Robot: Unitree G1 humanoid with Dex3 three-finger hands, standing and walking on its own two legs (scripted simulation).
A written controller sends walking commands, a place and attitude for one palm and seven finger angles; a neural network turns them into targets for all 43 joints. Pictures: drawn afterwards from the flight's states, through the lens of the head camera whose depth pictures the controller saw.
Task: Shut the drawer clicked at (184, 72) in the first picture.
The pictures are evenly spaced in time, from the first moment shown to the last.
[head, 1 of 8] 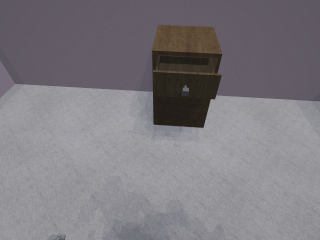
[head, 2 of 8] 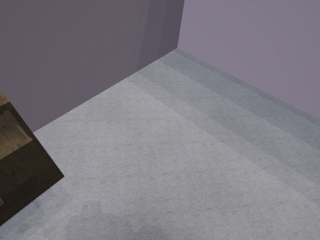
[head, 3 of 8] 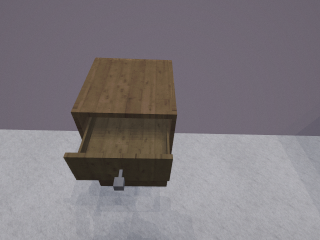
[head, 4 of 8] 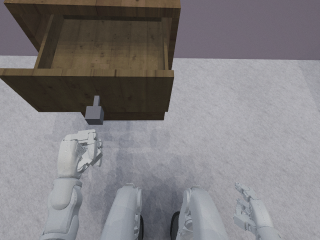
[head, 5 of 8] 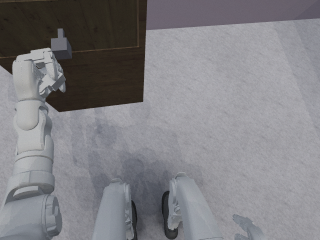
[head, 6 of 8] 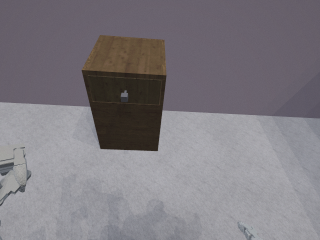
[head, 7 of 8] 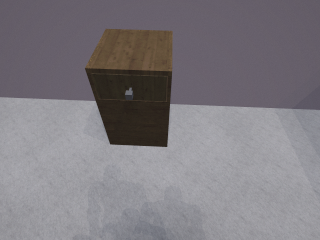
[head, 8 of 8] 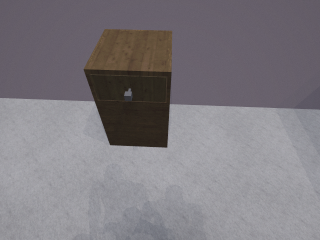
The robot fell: no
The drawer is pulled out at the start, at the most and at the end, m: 0.19 0.19 0.00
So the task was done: yes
